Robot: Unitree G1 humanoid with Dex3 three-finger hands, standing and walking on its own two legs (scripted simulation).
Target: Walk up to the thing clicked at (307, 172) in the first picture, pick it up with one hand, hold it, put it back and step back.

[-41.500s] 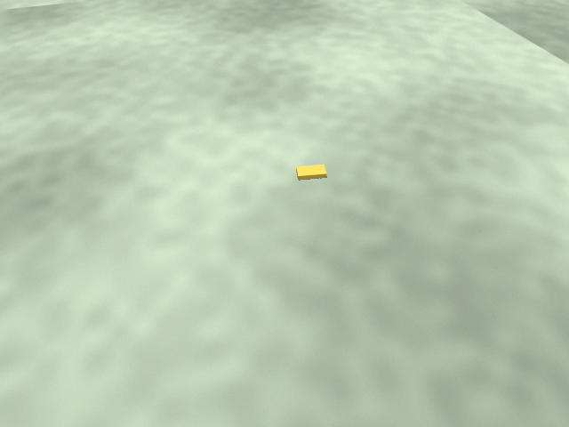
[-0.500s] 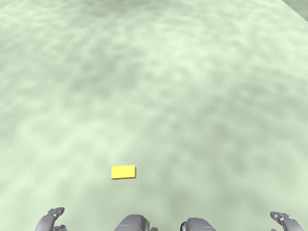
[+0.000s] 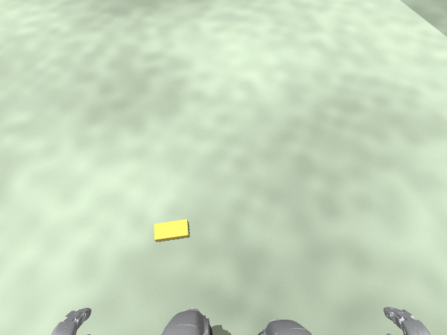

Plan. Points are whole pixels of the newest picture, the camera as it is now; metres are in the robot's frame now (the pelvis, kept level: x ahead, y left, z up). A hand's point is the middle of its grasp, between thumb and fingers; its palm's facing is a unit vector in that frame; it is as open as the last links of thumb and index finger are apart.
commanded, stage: step back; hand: left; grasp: from above
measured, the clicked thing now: (171, 230) +0.54 +0.27 -0.74
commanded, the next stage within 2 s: none
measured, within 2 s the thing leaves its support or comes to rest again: neither
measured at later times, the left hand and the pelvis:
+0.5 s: hand out of the picture -0.02 +0.28 -0.14, palm faces +0.05 -0.93 -0.36, open 7.4 cm; pelvis -0.13 +0.00 +0.01, yaw +3 degrees
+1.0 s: hand out of the picture -0.21 +0.23 -0.13, palm faces +0.04 -0.90 -0.43, open 7.4 cm; pelvis -0.30 -0.05 +0.00, yaw +4 degrees
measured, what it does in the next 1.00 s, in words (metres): walks backwards: left foot, then right foot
